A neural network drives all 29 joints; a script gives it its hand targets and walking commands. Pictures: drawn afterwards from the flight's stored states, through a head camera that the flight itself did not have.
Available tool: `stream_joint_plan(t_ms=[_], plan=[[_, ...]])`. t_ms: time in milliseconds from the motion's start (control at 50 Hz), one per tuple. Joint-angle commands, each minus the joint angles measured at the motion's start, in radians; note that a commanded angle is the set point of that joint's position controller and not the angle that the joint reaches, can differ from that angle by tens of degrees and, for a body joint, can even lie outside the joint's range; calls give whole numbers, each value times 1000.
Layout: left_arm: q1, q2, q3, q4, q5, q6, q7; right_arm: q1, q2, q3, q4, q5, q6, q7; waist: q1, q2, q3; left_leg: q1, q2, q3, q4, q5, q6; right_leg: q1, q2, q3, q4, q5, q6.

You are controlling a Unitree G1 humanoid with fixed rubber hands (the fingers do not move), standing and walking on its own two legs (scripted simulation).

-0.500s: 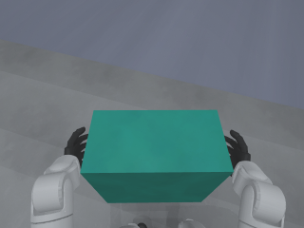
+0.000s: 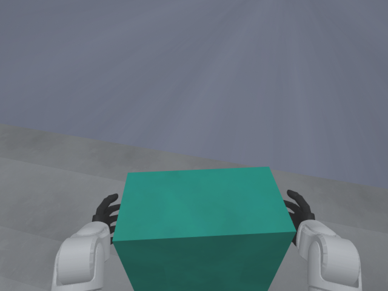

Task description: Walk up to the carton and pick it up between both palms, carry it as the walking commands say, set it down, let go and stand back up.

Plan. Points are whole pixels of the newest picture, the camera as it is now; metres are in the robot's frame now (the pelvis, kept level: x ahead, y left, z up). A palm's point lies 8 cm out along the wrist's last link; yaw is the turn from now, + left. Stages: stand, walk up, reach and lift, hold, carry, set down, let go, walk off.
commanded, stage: carry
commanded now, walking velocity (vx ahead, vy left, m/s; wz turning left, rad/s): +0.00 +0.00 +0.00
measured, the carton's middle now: (201, 238) +0.27 -0.01 +0.01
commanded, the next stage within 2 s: none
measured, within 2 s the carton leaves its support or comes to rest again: neither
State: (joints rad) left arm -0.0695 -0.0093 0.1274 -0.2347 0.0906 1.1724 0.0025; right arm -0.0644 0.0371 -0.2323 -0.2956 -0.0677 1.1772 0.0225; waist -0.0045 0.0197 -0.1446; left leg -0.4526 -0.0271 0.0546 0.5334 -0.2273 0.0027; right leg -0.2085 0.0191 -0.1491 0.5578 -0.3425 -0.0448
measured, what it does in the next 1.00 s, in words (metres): steps on the spot: left foot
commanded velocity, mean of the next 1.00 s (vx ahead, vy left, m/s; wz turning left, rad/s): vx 0.00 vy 0.00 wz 0.00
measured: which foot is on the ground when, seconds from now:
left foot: down 0.00-0.26, up 0.28-0.34, down 0.36-1.00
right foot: down 0.00-1.00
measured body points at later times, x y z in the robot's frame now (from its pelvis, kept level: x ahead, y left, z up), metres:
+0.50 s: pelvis -0.04 +0.01 +0.00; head -0.09 +0.03 +0.44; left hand +0.22 +0.21 +0.05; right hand +0.22 -0.17 +0.08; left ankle +0.08 +0.08 -0.73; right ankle -0.01 -0.09 -0.72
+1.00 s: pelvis -0.02 -0.04 +0.00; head -0.06 -0.03 +0.45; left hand +0.25 +0.15 +0.06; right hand +0.25 -0.23 +0.07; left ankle +0.08 +0.08 -0.73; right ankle -0.03 -0.09 -0.73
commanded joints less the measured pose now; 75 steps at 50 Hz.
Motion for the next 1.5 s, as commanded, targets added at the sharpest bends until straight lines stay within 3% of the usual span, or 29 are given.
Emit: stream_joint_plan(t_ms=[0,60,120,180,200,220,240,300,360,380,400,460,540,600,680,760,780,800,840,900,1000,1020,1120,1200,1260,1320,1360,1440,1480], plan=[[-601,-783,-691,-123,-352,-1,-201,-599,748,755,-36,371,10,224,-12,-20,22,276,65,-84,29,-137,9,-495,-201,196,-218,-492,-29],[-634,-801,-708,-175,-373,-1,-204,-547,766,736,-23,369,2,232,6,218,23,22,187,-265,-304,-482,1,-291,-68,87,28,-296,-3],[-692,-849,-718,-213,-421,0,-202,-608,829,754,-95,390,1,226,21,253,-139,55,175,-219,-442,-310,-111,-25,8,-7,82,-152,-7],[-592,-863,-671,-181,-416,-5,-204,-650,827,787,-186,400,-5,208,38,67,-299,210,64,-46,-297,-115,-162,77,-14,13,-187,-206,-41],[-589,-864,-659,-217,-417,-19,-203,-640,825,797,-224,405,-13,205,30,-92,-300,226,0,5,-118,-66,-172,31,-94,129,-259,-296,-75],[-726,-866,-677,-263,-452,-45,-204,-795,823,838,-286,453,-35,197,19,-264,-319,301,1,-27,94,-87,-114,-89,-203,259,-279,-325,-112],[-613,-906,-640,-210,-426,-33,-204,-734,846,820,-290,448,-22,197,9,-271,-303,336,32,-41,188,-95,-69,-193,-223,227,-224,-344,-111],[-552,-876,-654,-214,-414,-25,-215,-557,804,777,-214,387,-26,197,-11,-121,-223,297,23,-66,120,-101,9,-266,-140,68,-129,-354,-45],[-527,-814,-640,-125,-349,-44,-204,-516,747,724,-89,333,-32,211,12,79,-196,270,195,-271,-156,105,44,-209,-87,111,6,-44,13],[-516,-762,-594,-34,-295,-59,-202,-464,703,663,45,274,-43,208,10,114,-179,209,205,-302,-223,-207,42,-217,-75,91,28,-117,20],[-599,-781,-710,-177,-383,-42,-202,-533,720,746,-78,345,-25,206,8,149,-154,108,231,-360,-333,-492,38,-186,-54,87,130,-199,13],[-716,-790,-751,-208,-423,-50,-208,-497,776,713,2,317,-33,216,20,233,-111,-6,234,-297,-463,-472,-28,-48,-15,56,112,-122,6],[-609,-828,-682,-186,-404,-61,-208,-562,795,776,-132,348,-54,203,31,170,-215,134,123,-128,-362,-197,-87,71,8,-13,-127,-78,-6],[-625,-830,-676,-209,-418,-74,-203,-656,786,822,-234,388,-62,191,17,-85,-320,259,68,-79,-201,89,-101,112,-128,150,-236,-63,-28],[-634,-833,-654,-164,-410,-65,-210,-733,774,820,-236,402,-57,188,9,-184,-228,287,66,-76,-29,-38,-9,-154,-177,190,-243,-257,-35],[-528,-746,-583,-23,-312,-71,-213,-560,719,727,-5,304,-54,195,5,-67,-130,206,74,-112,-90,-73,10,-206,-158,169,-215,-288,-27],[-504,-689,-430,260,-171,-122,-214,-533,645,549,278,164,-105,200,1,-7,-101,195,88,-138,-127,-79,9,-234,-157,190,-197,-269,-30],[-727,-770,-685,-91,-379,-104,-204,-695,761,776,-54,372,-82,203,4,37,-66,143,98,-150,-149,-113,12,-211,-141,168,-177,-232,-16],[-793,-796,-721,-239,-405,-98,-204,-662,812,785,-56,379,-75,211,5,2,-68,127,92,-147,-148,-96,-4,-173,-155,181,-208,-209,-11],[-741,-799,-652,-156,-366,-66,-193,-655,807,742,-2,368,-54,207,1,2,-115,179,81,-124,-101,-84,-10,-200,-173,234,-253,-255,-15],[-610,-800,-565,-40,-323,-86,-200,-644,774,700,-9,324,-87,195,10,10,-271,208,97,-92,-58,234,13,1,-174,150,-96,280,4],[-676,-812,-630,-189,-377,-88,-198,-649,807,757,-89,374,-83,199,11,2,-275,222,104,-93,-59,188,13,-13,-173,168,-114,233,1],[-606,-792,-579,-122,-346,-124,-203,-600,792,739,-59,327,-119,186,22,-76,-338,232,123,-78,3,524,38,113,-157,124,-8,578,8],[-558,-798,-616,-144,-380,-124,-211,-599,778,774,-136,328,-123,163,28,-132,-332,166,75,-21,36,397,33,150,-188,138,-9,811,24],[-587,-781,-594,-109,-357,-144,-213,-567,772,729,-43,294,-135,163,26,-99,-328,162,66,-21,13,251,41,148,-205,153,-23,776,7],[-521,-745,-570,-57,-301,-213,-215,-485,748,680,21,230,-202,167,28,-105,-347,219,74,-20,-5,326,45,139,-188,143,-7,773,13],[-631,-767,-650,-222,-358,-248,-210,-565,785,764,-99,294,-235,166,31,-77,-367,255,106,-41,27,488,64,125,-170,128,10,762,19],[-528,-750,-603,-147,-284,-302,-200,-492,746,696,-47,232,-292,166,29,-2,-378,238,107,-29,39,502,62,132,-162,116,22,698,33],[-457,-674,-507,28,-182,-365,-196,-400,685,591,162,132,-351,172,26,17,-384,286,124,-45,30,502,78,103,-158,126,13,622,28]])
